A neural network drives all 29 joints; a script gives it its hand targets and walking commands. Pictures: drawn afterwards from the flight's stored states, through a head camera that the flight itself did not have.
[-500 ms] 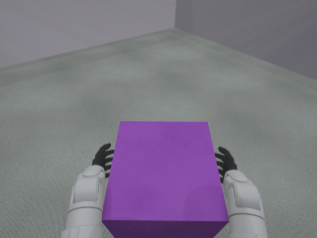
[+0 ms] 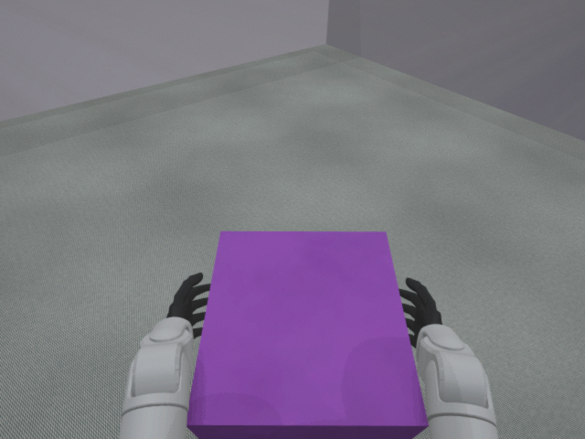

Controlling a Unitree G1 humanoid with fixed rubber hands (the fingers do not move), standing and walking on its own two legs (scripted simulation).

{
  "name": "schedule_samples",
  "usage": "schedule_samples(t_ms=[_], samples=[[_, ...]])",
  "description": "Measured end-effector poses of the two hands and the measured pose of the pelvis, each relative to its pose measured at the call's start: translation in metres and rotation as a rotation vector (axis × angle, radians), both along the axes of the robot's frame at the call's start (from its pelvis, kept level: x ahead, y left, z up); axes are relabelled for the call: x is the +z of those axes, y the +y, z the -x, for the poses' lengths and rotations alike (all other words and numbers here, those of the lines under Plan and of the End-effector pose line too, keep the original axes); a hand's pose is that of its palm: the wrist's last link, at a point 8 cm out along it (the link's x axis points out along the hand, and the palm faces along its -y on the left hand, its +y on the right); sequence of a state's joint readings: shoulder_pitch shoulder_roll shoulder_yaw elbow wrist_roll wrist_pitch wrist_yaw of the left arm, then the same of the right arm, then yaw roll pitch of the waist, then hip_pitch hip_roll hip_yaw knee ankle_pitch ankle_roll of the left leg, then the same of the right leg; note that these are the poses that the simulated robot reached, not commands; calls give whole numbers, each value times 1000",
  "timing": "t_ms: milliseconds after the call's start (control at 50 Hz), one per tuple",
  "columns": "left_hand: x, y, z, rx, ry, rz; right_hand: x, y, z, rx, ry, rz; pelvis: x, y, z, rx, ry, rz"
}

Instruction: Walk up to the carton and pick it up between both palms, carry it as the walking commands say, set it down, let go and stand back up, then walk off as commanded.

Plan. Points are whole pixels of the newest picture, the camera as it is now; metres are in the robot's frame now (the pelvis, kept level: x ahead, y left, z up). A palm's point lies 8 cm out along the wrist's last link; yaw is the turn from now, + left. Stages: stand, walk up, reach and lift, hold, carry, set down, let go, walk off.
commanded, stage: reach and lift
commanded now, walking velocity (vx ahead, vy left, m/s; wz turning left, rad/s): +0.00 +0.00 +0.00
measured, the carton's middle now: (302, 350) +0.28 +0.00 -0.03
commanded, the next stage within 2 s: hold in 0.30 s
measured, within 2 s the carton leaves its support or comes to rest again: neither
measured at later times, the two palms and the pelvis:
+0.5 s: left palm (178, 338) +0.26 +0.17 +0.04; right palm (428, 342) +0.26 -0.17 +0.04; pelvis -0.01 +0.00 +0.00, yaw +1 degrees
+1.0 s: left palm (178, 336) +0.26 +0.17 +0.04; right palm (427, 340) +0.26 -0.17 +0.04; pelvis -0.01 +0.00 +0.00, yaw +0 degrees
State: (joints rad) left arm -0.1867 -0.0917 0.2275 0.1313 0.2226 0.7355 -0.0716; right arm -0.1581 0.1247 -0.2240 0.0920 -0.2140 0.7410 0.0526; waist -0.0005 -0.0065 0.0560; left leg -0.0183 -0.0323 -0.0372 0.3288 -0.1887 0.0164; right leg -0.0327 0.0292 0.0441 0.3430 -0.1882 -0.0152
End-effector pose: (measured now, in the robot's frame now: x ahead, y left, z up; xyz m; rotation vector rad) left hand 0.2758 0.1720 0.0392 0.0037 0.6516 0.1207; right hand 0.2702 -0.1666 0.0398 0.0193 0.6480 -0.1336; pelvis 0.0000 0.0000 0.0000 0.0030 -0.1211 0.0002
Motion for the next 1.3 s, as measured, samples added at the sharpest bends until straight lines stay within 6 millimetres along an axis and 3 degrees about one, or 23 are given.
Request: schedule_samples(t_ms=[500, 1300], samples=[[-2, 0, 17, 12, 2, -5, -3, 0, 13, 9, 2, -2, -2, -3, 9, 10, -12, 0], [0, -1, 16, 17, 2, -10, -3, 0, 10, 15, 2, -3, -1, -3, 5, 6, -9, -1]])
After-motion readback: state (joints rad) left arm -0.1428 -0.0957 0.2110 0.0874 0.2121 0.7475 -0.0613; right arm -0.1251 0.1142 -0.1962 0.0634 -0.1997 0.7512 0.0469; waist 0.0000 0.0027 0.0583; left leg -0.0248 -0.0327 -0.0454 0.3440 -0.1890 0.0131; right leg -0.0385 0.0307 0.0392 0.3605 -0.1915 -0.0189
